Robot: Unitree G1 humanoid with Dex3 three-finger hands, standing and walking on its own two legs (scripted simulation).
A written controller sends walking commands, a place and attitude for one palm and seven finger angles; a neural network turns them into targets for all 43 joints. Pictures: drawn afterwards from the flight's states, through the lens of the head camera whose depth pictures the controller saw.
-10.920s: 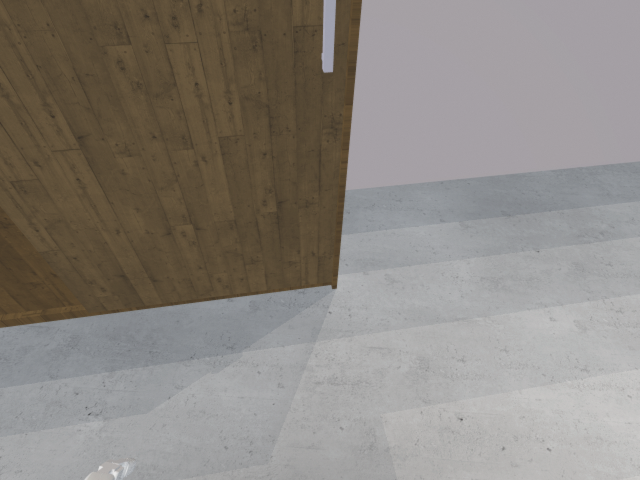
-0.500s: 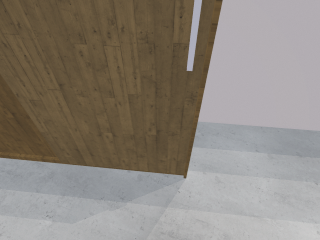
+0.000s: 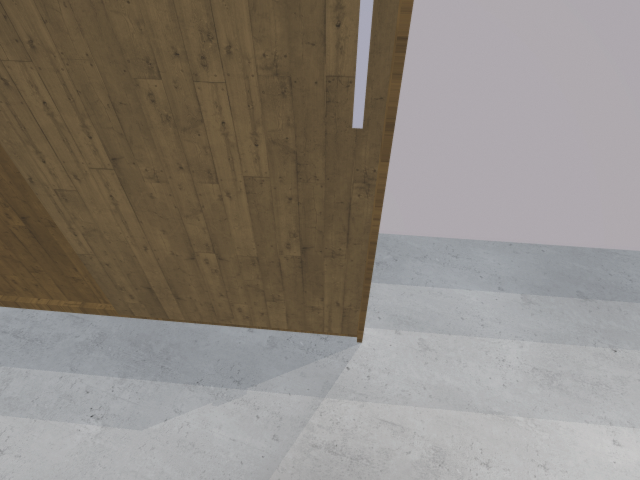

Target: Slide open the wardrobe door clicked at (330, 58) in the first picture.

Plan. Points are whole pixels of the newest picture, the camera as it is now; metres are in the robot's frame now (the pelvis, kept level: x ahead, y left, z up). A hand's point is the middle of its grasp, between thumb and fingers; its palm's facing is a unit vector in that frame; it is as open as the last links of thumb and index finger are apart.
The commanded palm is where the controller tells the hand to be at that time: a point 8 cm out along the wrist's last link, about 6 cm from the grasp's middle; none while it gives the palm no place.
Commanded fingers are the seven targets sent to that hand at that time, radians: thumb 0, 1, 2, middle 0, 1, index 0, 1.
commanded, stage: come to a stop and stand still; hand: right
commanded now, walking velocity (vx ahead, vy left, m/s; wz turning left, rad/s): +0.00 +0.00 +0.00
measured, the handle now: (362, 54) +0.70 -0.03 +0.23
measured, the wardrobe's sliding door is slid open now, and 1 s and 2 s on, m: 0.00 0.00 0.00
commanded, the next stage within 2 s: look again from close up in 1.00 s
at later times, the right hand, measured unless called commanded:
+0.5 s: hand out of the picture -0.04 -0.20 -0.17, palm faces +0.03 +0.98 -0.21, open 7.4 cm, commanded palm none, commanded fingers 0.00 -0.90 -0.90 0.20 0.30 0.20 0.30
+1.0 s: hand out of the picture -0.05 -0.22 -0.17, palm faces -0.04 +0.98 -0.19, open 7.3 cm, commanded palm none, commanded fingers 0.00 -0.90 -0.90 0.20 0.30 0.20 0.30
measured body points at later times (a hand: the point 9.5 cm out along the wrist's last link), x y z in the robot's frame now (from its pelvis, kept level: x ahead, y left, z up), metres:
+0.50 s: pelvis -0.04 -0.02 +0.00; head -0.05 -0.03 +0.45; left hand -0.05 +0.20 -0.15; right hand -0.04 -0.26 -0.15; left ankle -0.10 +0.08 -0.72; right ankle +0.06 -0.07 -0.74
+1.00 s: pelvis -0.05 -0.05 +0.00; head -0.04 -0.04 +0.45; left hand -0.08 +0.16 -0.16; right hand -0.04 -0.27 -0.16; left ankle -0.10 +0.08 -0.74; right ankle -0.01 -0.12 -0.74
